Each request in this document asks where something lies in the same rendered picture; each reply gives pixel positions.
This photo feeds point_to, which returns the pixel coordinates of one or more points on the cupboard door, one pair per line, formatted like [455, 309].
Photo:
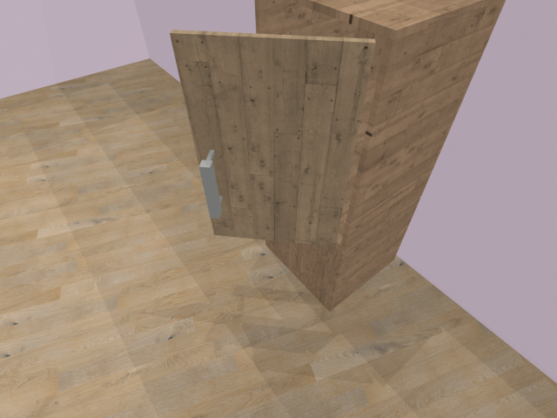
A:
[282, 114]

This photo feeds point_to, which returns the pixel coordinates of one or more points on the handle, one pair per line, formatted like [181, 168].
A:
[210, 186]

